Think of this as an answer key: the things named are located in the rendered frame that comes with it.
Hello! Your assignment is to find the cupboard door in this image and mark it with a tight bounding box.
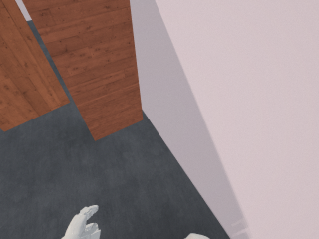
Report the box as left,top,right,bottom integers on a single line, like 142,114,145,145
0,0,70,132

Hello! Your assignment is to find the left robot hand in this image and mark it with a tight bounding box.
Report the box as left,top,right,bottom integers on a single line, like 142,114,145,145
65,205,101,239

